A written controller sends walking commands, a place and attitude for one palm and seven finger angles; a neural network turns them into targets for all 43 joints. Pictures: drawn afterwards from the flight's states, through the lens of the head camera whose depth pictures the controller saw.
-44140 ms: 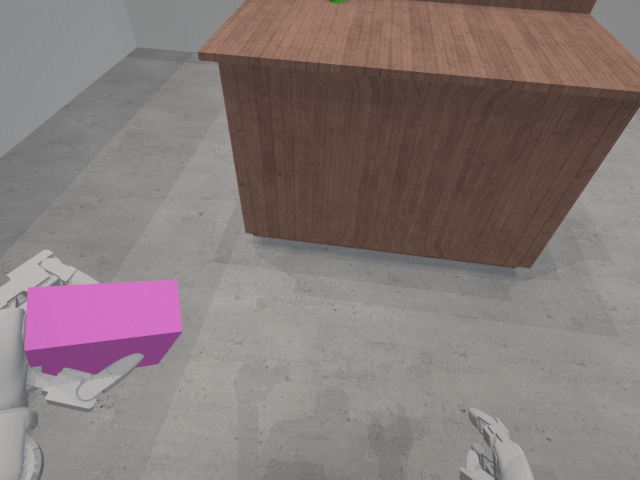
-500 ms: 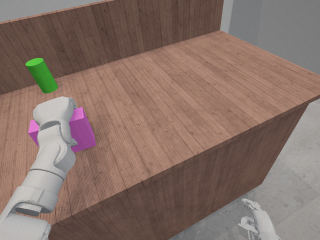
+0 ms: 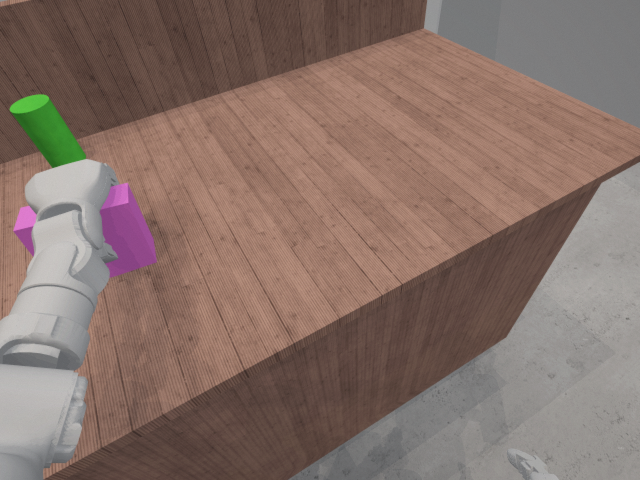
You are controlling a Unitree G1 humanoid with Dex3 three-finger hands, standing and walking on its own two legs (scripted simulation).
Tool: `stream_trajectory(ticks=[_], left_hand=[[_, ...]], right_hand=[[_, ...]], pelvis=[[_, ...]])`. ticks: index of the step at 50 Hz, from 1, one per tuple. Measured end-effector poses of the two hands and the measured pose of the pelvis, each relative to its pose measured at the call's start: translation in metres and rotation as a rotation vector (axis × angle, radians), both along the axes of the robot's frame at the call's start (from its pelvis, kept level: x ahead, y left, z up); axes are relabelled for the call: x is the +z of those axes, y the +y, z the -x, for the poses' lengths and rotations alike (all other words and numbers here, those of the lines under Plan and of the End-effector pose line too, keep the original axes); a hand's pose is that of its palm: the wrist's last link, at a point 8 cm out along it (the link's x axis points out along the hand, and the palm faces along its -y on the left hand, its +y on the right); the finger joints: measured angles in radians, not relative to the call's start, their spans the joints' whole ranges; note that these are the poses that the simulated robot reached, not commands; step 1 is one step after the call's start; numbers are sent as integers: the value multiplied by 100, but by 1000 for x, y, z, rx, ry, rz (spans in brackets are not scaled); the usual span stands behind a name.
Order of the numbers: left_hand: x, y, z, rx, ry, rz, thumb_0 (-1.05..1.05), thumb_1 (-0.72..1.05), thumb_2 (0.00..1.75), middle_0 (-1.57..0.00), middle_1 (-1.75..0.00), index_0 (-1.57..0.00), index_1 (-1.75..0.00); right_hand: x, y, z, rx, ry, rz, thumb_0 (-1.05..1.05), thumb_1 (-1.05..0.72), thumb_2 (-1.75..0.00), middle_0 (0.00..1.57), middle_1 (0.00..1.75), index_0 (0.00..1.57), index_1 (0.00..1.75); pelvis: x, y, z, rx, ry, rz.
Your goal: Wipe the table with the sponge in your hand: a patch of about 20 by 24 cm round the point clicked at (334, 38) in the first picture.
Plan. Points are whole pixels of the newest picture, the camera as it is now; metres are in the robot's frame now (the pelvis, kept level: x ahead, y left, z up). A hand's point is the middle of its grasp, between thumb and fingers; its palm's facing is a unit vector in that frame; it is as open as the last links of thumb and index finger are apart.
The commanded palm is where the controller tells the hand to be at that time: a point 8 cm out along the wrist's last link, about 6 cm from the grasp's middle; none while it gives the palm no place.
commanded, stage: slide back across to the first lane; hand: left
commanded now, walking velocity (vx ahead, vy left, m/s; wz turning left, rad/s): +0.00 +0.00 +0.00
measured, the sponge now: (99, 247) +0.39 +0.32 +0.09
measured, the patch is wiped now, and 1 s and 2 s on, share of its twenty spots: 0.95 0.95 0.95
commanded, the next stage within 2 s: wipe back along the first lane in 0.74 s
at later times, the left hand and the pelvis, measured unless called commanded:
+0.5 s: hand (66, 216) +0.41 +0.36 +0.14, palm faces +0.01 -0.05 -1.00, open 9.4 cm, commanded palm +0.36 +0.37 +0.19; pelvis +0.03 +0.03 +0.01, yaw -1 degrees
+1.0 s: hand (23, 240) +0.37 +0.40 +0.13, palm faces +0.02 -0.05 -1.00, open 9.4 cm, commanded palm +0.33 +0.38 +0.18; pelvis +0.05 +0.06 +0.01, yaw +2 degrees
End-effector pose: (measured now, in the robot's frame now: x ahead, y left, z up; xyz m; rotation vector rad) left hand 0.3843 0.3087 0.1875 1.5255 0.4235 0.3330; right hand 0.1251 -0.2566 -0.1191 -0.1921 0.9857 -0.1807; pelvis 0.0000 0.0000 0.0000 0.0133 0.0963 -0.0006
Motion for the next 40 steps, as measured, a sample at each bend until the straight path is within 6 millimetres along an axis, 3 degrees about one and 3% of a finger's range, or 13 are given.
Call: stream_trajectory(ticks=[9, 17, 24, 35, 40], left_hand=[[0, 16, -14, 0, -4, 6, 0, -52, 115, -80, -139, -84, -138], [0, 28, -14, -10, -28, 18, -1, -51, 115, -79, -141, -83, -139], [2, 39, -6, -2, -63, 23, -1, -51, 114, -78, -142, -82, -141], [2, 73, 21, 64, -60, 35, -1, -49, 114, -77, -142, -81, -142], [2, 81, 27, 62, -46, 32, -1, -49, 113, -77, -142, -81, -142]], right_hand=[[-1, 11, 2, -10, 32, -8, 1, -91, -89, 20, 30, 20, 30], [4, 23, -13, -8, 20, -11, 1, -91, -89, 20, 30, 20, 30], [13, 40, -48, 34, -36, -17, 1, -91, -89, 20, 30, 20, 30], [34, 80, -118, 159, -154, -32, 1, -91, -89, 20, 30, 20, 30], [40, 98, -139, 208, -186, -40, 1, -91, -89, 20, 30, 20, 30]], pelvis=[[1, 10, -6, -6, 23, 6], [4, 22, -16, -12, 10, 13], [6, 32, -26, -10, -10, 19], [7, 47, -41, 20, -33, 31], [7, 52, -46, 36, -33, 35]])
